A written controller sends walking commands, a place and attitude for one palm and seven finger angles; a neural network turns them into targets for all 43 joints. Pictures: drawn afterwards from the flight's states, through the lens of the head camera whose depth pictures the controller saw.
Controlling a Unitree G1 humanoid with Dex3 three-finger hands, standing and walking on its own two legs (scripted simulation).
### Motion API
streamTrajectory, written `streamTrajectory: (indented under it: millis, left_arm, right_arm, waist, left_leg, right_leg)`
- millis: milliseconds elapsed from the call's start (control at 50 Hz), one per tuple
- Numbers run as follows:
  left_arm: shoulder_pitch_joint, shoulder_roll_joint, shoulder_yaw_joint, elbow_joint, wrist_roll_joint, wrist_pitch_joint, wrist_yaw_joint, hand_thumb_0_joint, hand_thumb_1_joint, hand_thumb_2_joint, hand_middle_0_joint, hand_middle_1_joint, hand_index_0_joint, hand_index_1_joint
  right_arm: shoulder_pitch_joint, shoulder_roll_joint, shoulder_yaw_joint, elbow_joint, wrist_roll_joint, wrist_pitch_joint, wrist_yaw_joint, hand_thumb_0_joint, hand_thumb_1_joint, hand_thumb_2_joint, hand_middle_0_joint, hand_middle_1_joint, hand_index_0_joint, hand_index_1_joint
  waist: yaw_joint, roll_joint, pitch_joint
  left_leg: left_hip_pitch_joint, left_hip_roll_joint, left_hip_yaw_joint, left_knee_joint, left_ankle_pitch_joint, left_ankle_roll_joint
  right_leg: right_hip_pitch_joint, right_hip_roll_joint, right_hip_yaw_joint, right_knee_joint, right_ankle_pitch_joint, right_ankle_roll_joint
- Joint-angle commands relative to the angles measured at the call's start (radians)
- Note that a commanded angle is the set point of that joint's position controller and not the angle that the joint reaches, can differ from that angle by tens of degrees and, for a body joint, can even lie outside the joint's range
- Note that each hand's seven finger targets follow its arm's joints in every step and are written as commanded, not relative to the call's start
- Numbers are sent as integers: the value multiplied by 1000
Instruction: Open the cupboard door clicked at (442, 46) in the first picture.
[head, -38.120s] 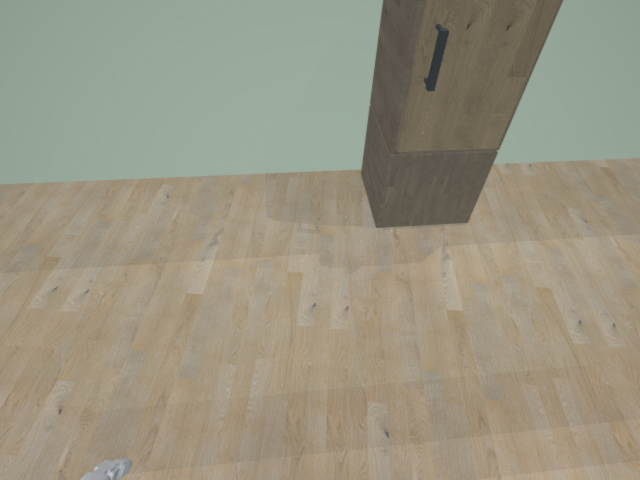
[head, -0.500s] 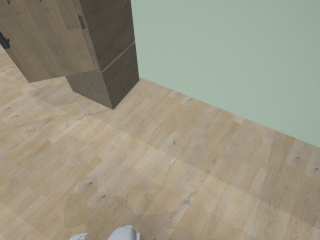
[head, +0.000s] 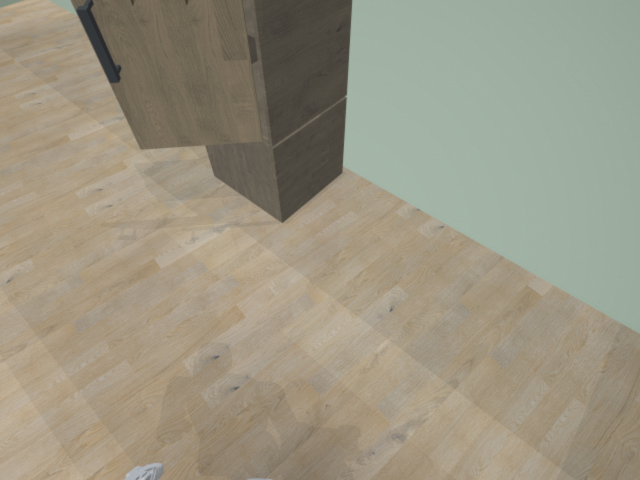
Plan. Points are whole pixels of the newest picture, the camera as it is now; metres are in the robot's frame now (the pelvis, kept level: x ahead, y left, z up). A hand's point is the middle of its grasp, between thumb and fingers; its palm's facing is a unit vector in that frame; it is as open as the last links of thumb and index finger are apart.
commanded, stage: turn to face it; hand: left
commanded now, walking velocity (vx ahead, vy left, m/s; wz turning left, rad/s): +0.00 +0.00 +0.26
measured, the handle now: (102, 42) +1.01 +0.60 +0.02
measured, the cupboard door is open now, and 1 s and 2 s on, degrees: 47 47 47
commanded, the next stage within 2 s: take the last steps up to it in 0.04 s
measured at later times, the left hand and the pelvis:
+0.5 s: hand out of the picture +0.02 +0.24 -0.17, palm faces +0.20 -0.96 -0.19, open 7.4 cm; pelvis +0.04 +0.04 +0.01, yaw +9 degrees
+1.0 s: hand (176, 386) +0.26 +0.24 -0.14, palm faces +0.26 -0.95 -0.20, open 7.3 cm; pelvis +0.20 +0.05 +0.01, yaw +14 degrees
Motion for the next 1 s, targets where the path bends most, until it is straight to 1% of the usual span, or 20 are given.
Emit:
streamTrajectory:
  millis: [0,20,60,120,240,300,320,340,360,420,460,520,720,780,800,820,840,860,900,980]
  left_arm:
    - [90,198,35,-42,3,-28,17,0,900,900,-200,-300,-200,-300]
    - [58,154,32,-40,3,-35,23,0,900,900,-200,-300,-200,-300]
    - [47,130,25,-37,-2,-34,25,0,900,900,-200,-300,-200,-300]
    - [106,129,24,-13,4,-39,24,0,900,900,-200,-300,-200,-300]
    - [165,175,52,42,8,-51,8,0,900,900,-200,-300,-200,-300]
    - [97,168,56,41,-1,-44,-5,0,900,900,-200,-300,-200,-300]
    - [71,129,50,23,-8,-38,-13,0,900,900,-200,-300,-200,-300]
    - [32,57,32,-19,-12,-36,-22,0,900,900,-200,-300,-200,-300]
    - [-77,65,19,-52,-1,-35,-18,0,900,900,-200,-300,-200,-300]
    - [-53,66,28,-5,8,-32,-29,0,900,900,-200,-300,-200,-300]
    - [2,56,24,28,8,-32,-36,0,900,900,-200,-300,-200,-300]
    - [1,45,16,35,5,-30,-33,0,900,900,-200,-300,-200,-300]
    - [-175,14,-1,-28,3,-38,-28,0,900,900,-200,-300,-200,-300]
    - [-37,31,12,5,4,-51,-26,0,900,900,-200,-300,-200,-300]
    - [106,68,27,46,5,-62,-23,0,900,900,-200,-300,-200,-300]
    - [268,159,52,90,11,-75,-11,0,900,900,-200,-300,-200,-300]
    - [329,224,66,107,1,-71,-6,0,900,900,-200,-300,-200,-300]
    - [267,197,66,84,-11,-63,5,0,900,900,-200,-300,-200,-300]
    - [142,90,36,72,-9,-69,11,0,900,900,-200,-300,-200,-300]
    - [127,29,21,88,-4,-97,4,0,900,900,-200,-300,-200,-300]
  right_arm:
    - [-48,-100,-40,-98,6,-14,3,0,-900,-900,200,300,200,300]
    - [-42,-101,-46,-73,2,-8,0,0,-900,-900,200,300,200,300]
    - [-25,-98,-43,-50,9,-4,3,0,-900,-900,200,300,200,300]
    - [-63,-57,-27,-41,13,-10,5,0,-900,-900,200,300,200,300]
    - [-80,-50,-18,-41,6,-35,21,0,-900,-900,200,300,200,300]
    - [41,-73,-20,-6,1,-53,16,0,-900,-900,200,300,200,300]
    - [125,-141,-37,16,-3,-61,7,0,-900,-900,200,300,200,300]
    - [228,-239,-63,32,-16,-62,-2,0,-900,-900,200,300,200,300]
    - [281,-243,-60,48,-9,-54,-14,0,-900,-900,200,300,200,300]
    - [157,-146,-25,9,-6,-74,-25,0,-900,-900,200,300,200,300]
    - [139,-128,-13,13,-3,-96,-27,0,-900,-900,200,300,200,300]
    - [188,-121,-10,40,2,-108,-27,0,-900,-900,200,300,200,300]
    - [305,-93,0,130,-7,-106,-24,0,-900,-900,200,300,200,300]
    - [286,-92,2,145,-4,-106,-27,0,-900,-900,200,300,200,300]
    - [269,-93,-1,141,7,-111,-25,0,-900,-900,200,300,200,300]
    - [277,-70,-4,122,21,-118,-18,0,-900,-900,200,300,200,300]
    - [291,-59,-8,95,18,-116,-20,0,-900,-900,200,300,200,300]
    - [242,-98,-15,83,7,-104,-17,0,-900,-900,200,300,200,300]
    - [129,-42,-17,85,3,-85,-8,0,-900,-900,200,300,200,300]
    - [193,23,-11,107,-8,-55,15,0,-900,-900,200,300,200,300]
  waist:
    - [31,-170,-76]
    - [10,-249,-56]
    - [1,-234,-57]
    - [27,-175,-78]
    - [57,-179,-59]
    - [-18,-107,-63]
    - [-65,58,-88]
    - [-107,351,-96]
    - [-130,258,-44]
    - [-49,158,31]
    - [-13,95,-2]
    - [-9,66,-27]
    - [-42,74,50]
    - [30,14,-2]
    - [95,-30,-72]
    - [147,-177,-196]
    - [130,-274,-254]
    - [112,-123,-135]
    - [62,-101,34]
    - [1,-115,-13]
  left_leg:
    - [-175,-3,-13,451,-259,-10]
    - [-216,15,-16,512,-225,-20]
    - [-213,34,12,523,-172,-35]
    - [-152,21,67,330,-178,-44]
    - [-62,19,128,62,-142,-26]
    - [210,-4,150,-182,-8,2]
    - [368,102,-14,-257,-58,63]
    - [467,349,-361,-352,-77,186]
    - [399,397,-393,-388,-66,259]
    - [225,296,-285,-433,-109,218]
    - [259,256,-196,-428,76,202]
    - [309,229,-118,-409,284,211]
    - [296,231,-90,-383,408,221]
    - [223,179,-42,-219,503,173]
    - [130,130,-3,-47,506,133]
    - [-94,35,74,212,277,75]
    - [-240,-50,81,509,-279,33]
    - [-292,31,1,610,-255,34]
    - [-290,100,-23,611,-89,21]
    - [-196,123,54,464,56,-19]
  right_leg:
    - [115,-378,298,-289,329,-198]
    - [129,-329,274,-267,440,-182]
    - [171,-281,139,-220,598,-161]
    - [236,-259,81,-183,729,-151]
    - [234,-326,130,-232,338,-156]
    - [35,-264,36,-131,98,-83]
    - [-131,-178,-42,54,-3,-32]
    - [-362,-36,-150,348,-275,24]
    - [-431,-46,-41,502,-301,3]
    - [-414,-92,33,613,-100,-12]
    - [-387,-90,21,591,-16,-3]
    - [-373,-83,1,508,29,8]
    - [-252,-40,-51,171,44,-9]
    - [25,6,-74,-5,96,-33]
    - [258,-25,-21,-71,154,-54]
    - [546,-260,265,-131,142,-142]
    - [610,-507,578,-263,230,-249]
    - [476,-519,549,-309,153,-273]
    - [180,-405,353,-354,119,-200]
    - [84,-297,84,-396,220,-138]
